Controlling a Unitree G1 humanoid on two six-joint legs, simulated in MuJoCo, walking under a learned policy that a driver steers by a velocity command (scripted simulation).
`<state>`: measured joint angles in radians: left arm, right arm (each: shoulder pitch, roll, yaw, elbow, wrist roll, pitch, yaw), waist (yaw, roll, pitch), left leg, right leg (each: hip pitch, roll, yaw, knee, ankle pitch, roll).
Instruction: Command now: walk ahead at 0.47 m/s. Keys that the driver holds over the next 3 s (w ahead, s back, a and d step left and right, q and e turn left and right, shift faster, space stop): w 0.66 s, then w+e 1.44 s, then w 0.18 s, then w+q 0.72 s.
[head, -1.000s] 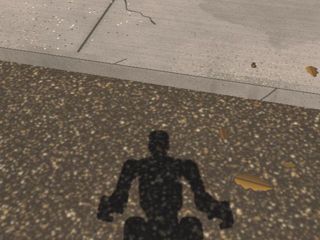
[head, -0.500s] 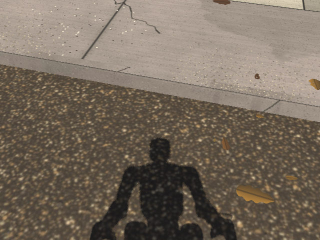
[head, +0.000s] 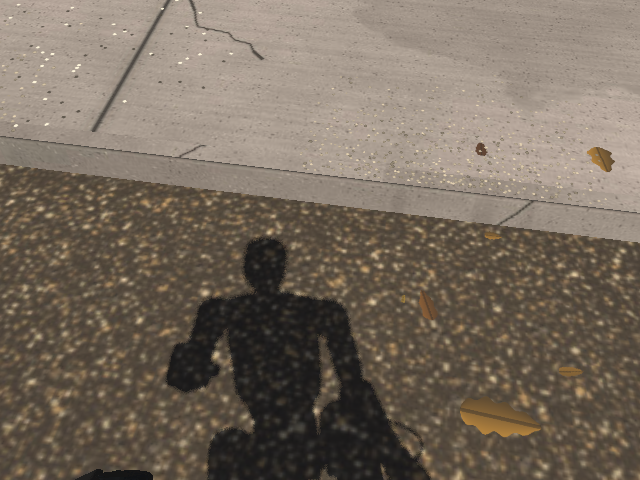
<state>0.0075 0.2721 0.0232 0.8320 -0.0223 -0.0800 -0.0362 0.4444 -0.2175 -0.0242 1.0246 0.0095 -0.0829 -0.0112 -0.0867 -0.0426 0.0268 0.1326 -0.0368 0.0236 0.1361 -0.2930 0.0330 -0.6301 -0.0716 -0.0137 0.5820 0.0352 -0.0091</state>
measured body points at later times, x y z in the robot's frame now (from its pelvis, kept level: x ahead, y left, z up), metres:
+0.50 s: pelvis +0.29 -0.04 +0.01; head +0.31 -0.03 +0.46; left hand +0.28 +0.24 -0.13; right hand +0.48 -0.28 -0.10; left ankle +0.49 +0.14 -0.68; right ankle +0.22 -0.12 -0.74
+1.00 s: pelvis +0.57 +0.02 +0.01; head +0.60 +0.02 +0.46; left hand +0.72 +0.26 -0.12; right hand +0.54 -0.25 -0.13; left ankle +0.53 +0.11 -0.74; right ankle +0.68 -0.13 -0.68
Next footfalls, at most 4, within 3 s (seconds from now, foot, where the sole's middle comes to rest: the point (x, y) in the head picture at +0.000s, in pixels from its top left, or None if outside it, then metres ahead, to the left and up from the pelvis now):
0.10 right None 0.26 -0.13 -0.78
0.64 left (247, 439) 0.57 0.11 -0.78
1.18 right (347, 337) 0.80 -0.13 -0.78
1.70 left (316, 231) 1.13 -0.08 -0.78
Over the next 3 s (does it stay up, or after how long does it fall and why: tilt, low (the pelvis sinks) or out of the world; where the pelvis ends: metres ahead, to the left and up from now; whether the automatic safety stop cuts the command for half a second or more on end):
stays up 1.49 -0.70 0.10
